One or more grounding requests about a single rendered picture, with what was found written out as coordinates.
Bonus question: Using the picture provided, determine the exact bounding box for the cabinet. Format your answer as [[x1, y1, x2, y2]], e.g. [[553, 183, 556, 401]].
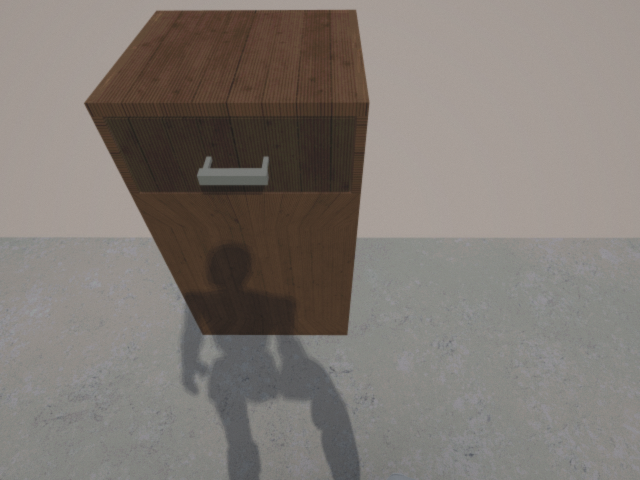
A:
[[84, 10, 369, 335]]

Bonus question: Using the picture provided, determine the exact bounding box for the handle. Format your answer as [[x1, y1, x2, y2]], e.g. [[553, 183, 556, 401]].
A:
[[197, 156, 269, 185]]

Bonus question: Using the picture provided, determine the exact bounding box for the drawer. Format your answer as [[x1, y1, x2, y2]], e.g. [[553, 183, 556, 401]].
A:
[[106, 116, 354, 192]]

